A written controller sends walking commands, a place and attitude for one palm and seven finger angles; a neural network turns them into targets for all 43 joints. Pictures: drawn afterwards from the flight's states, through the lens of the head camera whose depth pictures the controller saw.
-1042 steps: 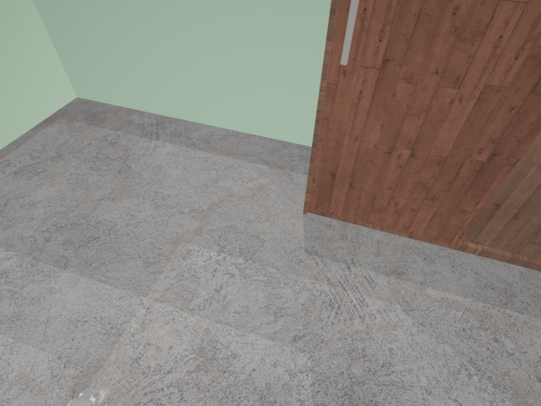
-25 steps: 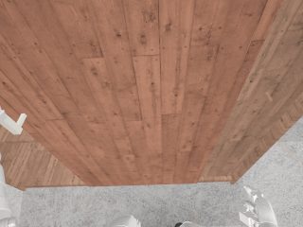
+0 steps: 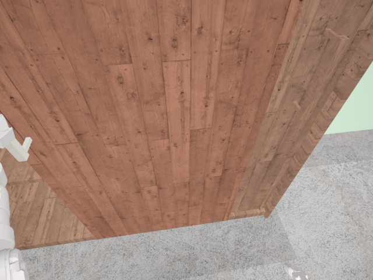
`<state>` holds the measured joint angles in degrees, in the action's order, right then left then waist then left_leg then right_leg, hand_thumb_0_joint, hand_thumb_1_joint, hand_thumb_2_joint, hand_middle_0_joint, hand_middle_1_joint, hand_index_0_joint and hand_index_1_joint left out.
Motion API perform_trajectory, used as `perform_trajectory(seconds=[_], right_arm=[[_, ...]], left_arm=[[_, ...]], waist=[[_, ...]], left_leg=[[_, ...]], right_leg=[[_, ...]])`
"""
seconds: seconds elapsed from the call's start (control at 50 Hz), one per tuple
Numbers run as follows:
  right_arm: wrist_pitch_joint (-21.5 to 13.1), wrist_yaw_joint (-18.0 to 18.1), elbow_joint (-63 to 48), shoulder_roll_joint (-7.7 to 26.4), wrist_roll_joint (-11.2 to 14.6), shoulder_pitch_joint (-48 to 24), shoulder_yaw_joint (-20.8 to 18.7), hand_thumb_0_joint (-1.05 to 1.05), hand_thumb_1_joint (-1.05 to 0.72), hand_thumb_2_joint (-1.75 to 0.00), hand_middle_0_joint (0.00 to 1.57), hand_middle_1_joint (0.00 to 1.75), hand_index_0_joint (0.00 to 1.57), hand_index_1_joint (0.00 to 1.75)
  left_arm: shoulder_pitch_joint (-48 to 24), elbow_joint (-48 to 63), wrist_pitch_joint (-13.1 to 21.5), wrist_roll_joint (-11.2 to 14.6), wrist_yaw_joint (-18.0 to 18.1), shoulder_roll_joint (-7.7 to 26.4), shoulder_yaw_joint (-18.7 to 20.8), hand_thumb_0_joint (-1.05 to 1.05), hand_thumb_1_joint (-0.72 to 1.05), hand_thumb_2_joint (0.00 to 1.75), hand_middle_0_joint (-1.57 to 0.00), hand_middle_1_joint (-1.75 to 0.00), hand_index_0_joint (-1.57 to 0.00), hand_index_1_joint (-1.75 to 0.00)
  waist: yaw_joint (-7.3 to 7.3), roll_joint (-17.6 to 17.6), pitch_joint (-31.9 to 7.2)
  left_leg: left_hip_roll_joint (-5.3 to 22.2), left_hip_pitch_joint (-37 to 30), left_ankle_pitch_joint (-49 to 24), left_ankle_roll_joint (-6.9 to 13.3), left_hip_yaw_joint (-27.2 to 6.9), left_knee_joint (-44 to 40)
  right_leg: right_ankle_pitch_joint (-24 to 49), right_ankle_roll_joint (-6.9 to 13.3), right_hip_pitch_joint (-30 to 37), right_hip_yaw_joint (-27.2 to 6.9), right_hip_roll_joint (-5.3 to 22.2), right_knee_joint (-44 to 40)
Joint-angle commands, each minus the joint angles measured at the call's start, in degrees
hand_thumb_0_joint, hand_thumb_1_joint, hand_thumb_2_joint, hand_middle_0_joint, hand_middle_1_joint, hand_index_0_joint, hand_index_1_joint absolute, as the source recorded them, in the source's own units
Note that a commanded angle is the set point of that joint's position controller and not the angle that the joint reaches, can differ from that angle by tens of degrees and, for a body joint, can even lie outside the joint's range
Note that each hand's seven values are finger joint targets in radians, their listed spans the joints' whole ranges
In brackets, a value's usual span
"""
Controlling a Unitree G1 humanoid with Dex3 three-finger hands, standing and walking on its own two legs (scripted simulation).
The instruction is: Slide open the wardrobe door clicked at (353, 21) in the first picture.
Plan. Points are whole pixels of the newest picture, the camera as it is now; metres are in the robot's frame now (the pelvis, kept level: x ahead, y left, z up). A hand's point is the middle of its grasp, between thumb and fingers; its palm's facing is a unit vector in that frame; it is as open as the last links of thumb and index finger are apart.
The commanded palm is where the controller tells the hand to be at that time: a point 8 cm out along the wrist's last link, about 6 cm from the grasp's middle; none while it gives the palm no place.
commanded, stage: stop walking and hold the door there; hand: left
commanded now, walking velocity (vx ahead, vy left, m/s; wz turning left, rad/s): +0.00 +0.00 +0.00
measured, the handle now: out of the picture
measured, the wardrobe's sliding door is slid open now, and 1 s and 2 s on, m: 0.44 0.44 0.44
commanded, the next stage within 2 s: loosen the grip on the handle in 1.58 s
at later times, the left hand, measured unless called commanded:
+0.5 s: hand (6, 130) +0.37 +0.37 +0.15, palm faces +0.63 -0.72 -0.28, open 6.6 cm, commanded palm +0.32 +0.38 +0.13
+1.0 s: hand (1, 135) +0.36 +0.38 +0.15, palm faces +0.49 -0.82 -0.30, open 6.8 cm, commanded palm +0.32 +0.39 +0.13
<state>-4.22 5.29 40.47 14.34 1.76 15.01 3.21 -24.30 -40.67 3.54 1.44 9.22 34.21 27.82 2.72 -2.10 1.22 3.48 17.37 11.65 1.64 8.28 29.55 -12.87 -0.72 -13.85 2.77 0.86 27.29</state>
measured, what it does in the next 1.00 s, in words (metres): steps on the spot: left foot, then right foot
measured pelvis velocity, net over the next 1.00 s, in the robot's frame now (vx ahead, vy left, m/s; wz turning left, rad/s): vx -0.05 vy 0.07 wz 0.07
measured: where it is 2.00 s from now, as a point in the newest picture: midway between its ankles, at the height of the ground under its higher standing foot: outside the picture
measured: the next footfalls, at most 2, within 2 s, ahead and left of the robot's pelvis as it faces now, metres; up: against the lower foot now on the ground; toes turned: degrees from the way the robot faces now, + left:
left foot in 0.74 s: +0.02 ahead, +0.21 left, +0.00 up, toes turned +11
right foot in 1.00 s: -0.01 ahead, +0.02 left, +0.00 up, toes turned +0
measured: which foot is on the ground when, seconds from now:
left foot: down 0.00-0.54, up 0.56-0.72, down 0.74-1.00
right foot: down 0.00-0.74, up 0.76-0.98, down 1.00-1.00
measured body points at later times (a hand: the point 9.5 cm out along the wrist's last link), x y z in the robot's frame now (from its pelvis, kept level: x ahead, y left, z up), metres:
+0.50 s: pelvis +0.00 +0.00 +0.00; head +0.00 -0.02 +0.45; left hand +0.33 +0.40 +0.17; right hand +0.07 -0.28 -0.12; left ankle +0.05 +0.10 -0.74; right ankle +0.02 -0.13 -0.74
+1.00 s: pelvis -0.05 +0.07 -0.01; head +0.01 +0.05 +0.44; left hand +0.33 +0.42 +0.16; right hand +0.11 -0.12 -0.14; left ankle -0.01 +0.19 -0.74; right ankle -0.05 +0.02 -0.74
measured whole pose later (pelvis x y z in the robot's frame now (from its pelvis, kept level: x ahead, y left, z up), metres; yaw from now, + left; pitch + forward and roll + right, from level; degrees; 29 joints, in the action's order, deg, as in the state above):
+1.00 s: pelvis -0.05 +0.07 -0.01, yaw +4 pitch +1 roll +2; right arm -3.2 3.5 37.8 11.8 2.8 11.1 4.5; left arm -36.9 -38.1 4.9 2.6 7.7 26.6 14.7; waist -1.7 -1.9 7.0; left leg 0.1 19.8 12.0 1.2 5.9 31.2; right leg -20.1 -0.7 -16.3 6.1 -0.6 35.4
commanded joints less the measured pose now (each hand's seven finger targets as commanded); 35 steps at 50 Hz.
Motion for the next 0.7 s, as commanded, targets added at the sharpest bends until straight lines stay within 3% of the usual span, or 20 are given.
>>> perform_trajectory(seconds=[0.0, 0.06, 0.08, 0.12, 0.16, 0.22, 0.32, 0.34, 0.38, 0.44, 0.48, 0.5, 0.52, 0.56, 0.6, 0.62, 0.66, 0.68], right_arm=[[-2.0, 1.8, -6.4, 11.4, 0.3, -2.2, -4.8, 0.00, -0.90, -0.90, 0.20, 0.30, 0.20, 0.30], [-1.6, 1.8, -5.8, 11.9, 0.3, -1.7, -4.6, 0.00, -0.90, -0.90, 0.20, 0.30, 0.20, 0.30], [-1.6, 1.8, -5.7, 12.2, 0.3, -1.7, -4.7, 0.00, -0.90, -0.90, 0.20, 0.30, 0.20, 0.30], [-1.8, 1.8, -5.5, 12.3, 0.4, -1.4, -4.8, 0.00, -0.90, -0.90, 0.20, 0.30, 0.20, 0.30], [-1.7, 1.9, -5.3, 12.5, 0.6, -0.8, -4.9, 0.00, -0.90, -0.90, 0.20, 0.30, 0.20, 0.30], [-2.0, 1.8, -4.9, 12.8, 0.7, 0.0, -5.2, 0.00, -0.90, -0.90, 0.20, 0.30, 0.20, 0.30], [-2.1, 1.6, -4.3, 12.9, 0.8, 0.8, -5.5, 0.00, -0.90, -0.90, 0.20, 0.30, 0.20, 0.30], [-1.9, 1.6, -4.1, 12.7, 0.9, 0.7, -5.4, 0.00, -0.90, -0.90, 0.20, 0.30, 0.20, 0.30], [-2.0, 1.6, -4.0, 13.0, 0.7, 0.8, -5.7, 0.00, -0.90, -0.90, 0.20, 0.30, 0.20, 0.30], [-0.8, 1.5, -3.7, 13.5, 0.8, 0.6, -6.1, 0.00, -0.90, -0.90, 0.20, 0.30, 0.20, 0.30], [0.2, 1.2, -3.7, 12.9, 0.9, 0.5, -6.5, 0.00, -0.90, -0.90, 0.20, 0.30, 0.20, 0.30], [0.6, 1.1, -3.7, 12.8, 0.9, 0.3, -6.7, 0.00, -0.90, -0.90, 0.20, 0.30, 0.20, 0.30], [0.9, 0.9, -4.1, 12.5, 1.0, -0.6, -6.6, 0.00, -0.90, -0.90, 0.20, 0.30, 0.20, 0.30], [0.9, 0.7, -4.4, 12.0, 1.4, -1.5, -6.7, 0.00, -0.90, -0.90, 0.20, 0.30, 0.20, 0.30], [0.2, 0.6, -4.0, 11.8, 1.2, -1.5, -6.6, 0.00, -0.90, -0.90, 0.20, 0.30, 0.20, 0.30], [0.1, 0.7, -3.5, 11.7, 0.9, -1.3, -6.4, 0.00, -0.90, -0.90, 0.20, 0.30, 0.20, 0.30], [0.4, 1.1, -3.3, 11.3, 0.5, -2.9, -6.0, 0.00, -0.90, -0.90, 0.20, 0.30, 0.20, 0.30], [0.6, 1.4, -3.8, 10.7, 0.6, -3.6, -5.9, 0.00, -0.90, -0.90, 0.20, 0.30, 0.20, 0.30]], left_arm=[[-15.9, 7.4, 4.7, -1.1, -1.5, 15.6, -0.8, 0.00, 0.90, 0.90, -0.45, -1.40, -0.45, -1.40], [-17.6, 2.3, 5.0, -1.3, -1.5, 15.0, -2.4, 0.00, 0.90, 0.90, -0.45, -1.40, -0.45, -1.40], [-18.0, 0.5, 5.3, -1.5, -1.4, 16.1, -1.3, 0.00, 0.90, 0.90, -0.45, -1.40, -0.45, -1.40], [-19.6, -1.2, 6.0, -1.7, -1.4, 15.1, -2.5, 0.00, 0.90, 0.90, -0.45, -1.40, -0.45, -1.40], [-20.0, -2.4, 6.4, -1.6, -1.4, 14.5, -3.4, 0.00, 0.90, 0.90, -0.45, -1.40, -0.45, -1.40], [-20.8, -4.6, 6.8, -1.7, -1.6, 13.6, -4.2, 0.00, 0.90, 0.90, -0.45, -1.40, -0.45, -1.40], [-22.2, -3.9, 7.3, -1.5, -2.2, 10.5, -7.1, 0.00, 0.90, 0.90, -0.45, -1.40, -0.45, -1.40], [-22.1, -3.7, 7.2, -1.1, -2.4, 8.6, -9.1, 0.00, 0.90, 0.90, -0.45, -1.40, -0.45, -1.40], [-21.9, -2.6, 7.3, -1.5, -2.3, 10.4, -7.5, 0.00, 0.90, 0.90, -0.45, -1.40, -0.45, -1.40], [-20.7, -4.1, 7.0, -1.6, -2.0, 12.4, -6.5, 0.00, 0.90, 0.90, -0.45, -1.40, -0.45, -1.40], [-20.6, -3.7, 6.9, -1.9, -1.7, 14.5, -4.7, 0.00, 0.90, 0.90, -0.45, -1.40, -0.45, -1.40], [-21.2, -3.8, 7.0, -2.0, -1.7, 15.2, -4.3, 0.00, 0.90, 0.90, -0.45, -1.40, -0.45, -1.40], [-20.7, -4.2, 6.9, -1.9, -1.9, 14.6, -4.4, 0.00, 0.90, 0.90, -0.45, -1.40, -0.45, -1.40], [-20.0, -4.3, 6.7, -1.9, -2.0, 16.3, -2.7, 0.00, 0.90, 0.90, -0.45, -1.40, -0.45, -1.40], [-21.9, -3.0, 6.7, -2.3, -2.3, 15.7, -2.1, 0.00, 0.90, 0.90, -0.45, -1.40, -0.45, -1.40], [-22.2, -2.7, 6.9, -2.3, -2.5, 15.3, -2.1, 0.00, 0.90, 0.90, -0.45, -1.40, -0.45, -1.40], [-22.6, 0.1, 7.5, -1.8, -2.6, 13.6, -3.6, 0.00, 0.90, 0.90, -0.45, -1.40, -0.45, -1.40], [-24.0, 3.2, 7.7, -1.3, -3.0, 10.3, -6.6, 0.00, 0.90, 0.90, -0.45, -1.40, -0.45, -1.40]], waist=[[-1.46, -3.1, -16.6], [-1.38, -6.5, -11.9], [-1.54, -6.4, -10.5], [-1.46, -6.9, -9.7], [-1.54, -7.6, -9.7], [-1.47, -5.3, -10.0], [-0.97, -3.9, -11.3], [-0.78, -4.4, -11.6], [-1.06, -3.1, -12.9], [-1.06, -2.1, -12.8], [-1.09, 2.2, -13.9], [-1.46, 5.3, -14.2], [-2.09, 6.9, -13.3], [-3.47, 10.0, -11.6], [-2.71, 13.9, -11.0], [-2.03, 14.3, -11.1], [-1.29, 9.6, -11.3], [-0.67, 7.2, -11.5]], left_leg=[[6.6, -7.8, -6.5, -0.8, -7.6, -5.6], [7.3, -4.5, 5.7, -0.2, -9.8, -10.9], [7.5, -3.2, 9.0, -0.1, -10.3, -12.2], [7.8, -2.3, 13.6, -0.1, -11.4, -14.6], [8.1, -2.0, 12.8, 0.1, -12.0, -15.7], [7.6, -3.1, 9.7, -0.2, -10.8, -14.1], [7.1, -6.4, 3.3, -0.4, -9.3, -10.7], [7.1, -6.9, 0.8, -0.2, -9.4, -10.4], [7.1, -8.0, -4.3, -0.2, -8.7, -8.6], [5.3, -5.6, -10.5, -0.7, -6.8, -2.6], [3.0, -3.9, -8.7, -2.0, -5.5, 3.8], [1.4, -1.4, -3.0, -2.6, -6.1, 7.9], [-0.1, 2.3, 7.4, -2.9, -7.3, 12.1], [-0.6, 8.9, 16.0, -2.6, -10.4, 18.6], [0.9, 8.5, 17.5, -2.6, -12.5, 18.1], [1.3, 5.5, 15.3, -2.7, -11.8, 14.9], [0.1, -1.9, 4.6, -3.7, -8.2, 3.0], [-0.2, -6.2, -5.5, -4.0, -5.6, -2.9]], right_leg=[[8.2, 1.2, 2.2, -3.3, 5.0, -2.0], [-3.1, 1.2, -0.7, -2.3, 3.5, -2.7], [-5.0, 1.2, -1.4, -2.0, 3.1, -2.8], [-6.6, 1.3, -1.6, -1.7, 2.6, -2.2], [-5.6, 1.2, -0.4, -1.2, 2.3, -1.5], [-4.1, 1.3, -0.5, -1.8, 2.9, -2.7], [-1.9, 1.3, -2.1, -2.8, 3.7, -3.6], [-0.5, 1.3, -1.5, -2.8, 3.9, -3.5], [2.9, 1.1, -1.2, -3.2, 4.1, -3.1], [12.7, 2.1, 0.4, -6.1, 9.1, -3.6], [21.1, 4.4, 1.5, -11.0, 15.5, -4.5], [26.1, 6.1, 3.3, -12.6, 18.7, -4.7], [30.0, 7.8, 4.8, -14.5, 21.6, -5.2], [35.4, 9.9, 7.9, -15.8, 25.8, -4.7], [36.5, 9.1, 7.2, -11.9, 26.6, -2.4], [35.0, 7.5, 5.2, -8.4, 25.3, -1.3], [32.1, 4.5, 2.2, -3.6, 21.4, 3.0], [29.0, 2.4, 0.4, -0.4, 18.5, 7.2]])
